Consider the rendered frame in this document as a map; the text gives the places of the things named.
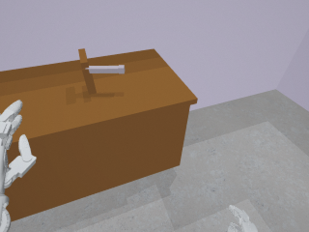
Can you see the left robot forearm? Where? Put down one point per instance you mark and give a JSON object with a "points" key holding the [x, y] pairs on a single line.
{"points": [[5, 219]]}

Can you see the tap lever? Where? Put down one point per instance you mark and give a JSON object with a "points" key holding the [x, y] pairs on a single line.
{"points": [[107, 69]]}

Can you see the left robot hand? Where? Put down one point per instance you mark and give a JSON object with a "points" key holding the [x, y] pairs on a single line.
{"points": [[10, 120]]}

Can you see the counter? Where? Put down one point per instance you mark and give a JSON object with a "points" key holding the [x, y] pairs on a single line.
{"points": [[91, 132]]}

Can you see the right robot hand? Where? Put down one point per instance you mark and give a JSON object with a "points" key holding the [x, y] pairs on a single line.
{"points": [[243, 220]]}

